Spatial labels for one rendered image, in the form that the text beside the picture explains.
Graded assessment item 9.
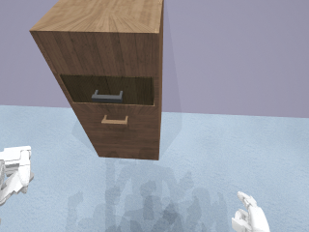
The robot left hand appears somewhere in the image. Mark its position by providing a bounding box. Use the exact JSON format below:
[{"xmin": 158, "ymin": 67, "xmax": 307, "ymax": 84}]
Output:
[{"xmin": 0, "ymin": 146, "xmax": 35, "ymax": 207}]

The handle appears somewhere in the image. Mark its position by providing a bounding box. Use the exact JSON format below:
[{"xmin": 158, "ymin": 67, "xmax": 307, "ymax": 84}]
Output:
[
  {"xmin": 101, "ymin": 119, "xmax": 128, "ymax": 127},
  {"xmin": 91, "ymin": 90, "xmax": 123, "ymax": 102}
]

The robot right hand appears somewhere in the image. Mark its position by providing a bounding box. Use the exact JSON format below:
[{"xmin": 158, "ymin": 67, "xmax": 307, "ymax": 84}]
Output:
[{"xmin": 232, "ymin": 191, "xmax": 270, "ymax": 232}]

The cabinet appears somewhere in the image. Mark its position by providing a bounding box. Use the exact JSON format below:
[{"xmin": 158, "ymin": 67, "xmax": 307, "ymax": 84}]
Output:
[{"xmin": 29, "ymin": 0, "xmax": 164, "ymax": 160}]

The drawer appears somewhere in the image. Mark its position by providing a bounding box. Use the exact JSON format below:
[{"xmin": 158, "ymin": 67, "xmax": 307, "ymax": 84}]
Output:
[{"xmin": 59, "ymin": 73, "xmax": 155, "ymax": 105}]

